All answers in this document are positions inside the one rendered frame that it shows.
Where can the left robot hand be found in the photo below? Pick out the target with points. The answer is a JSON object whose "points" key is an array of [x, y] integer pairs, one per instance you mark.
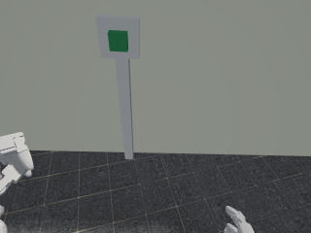
{"points": [[15, 152]]}

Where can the right robot hand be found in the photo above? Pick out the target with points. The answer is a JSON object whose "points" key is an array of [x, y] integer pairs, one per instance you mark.
{"points": [[239, 220]]}

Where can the panel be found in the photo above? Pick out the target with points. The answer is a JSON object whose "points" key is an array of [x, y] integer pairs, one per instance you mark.
{"points": [[131, 24]]}

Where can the button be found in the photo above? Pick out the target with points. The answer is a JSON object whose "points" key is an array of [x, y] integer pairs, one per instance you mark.
{"points": [[118, 40]]}

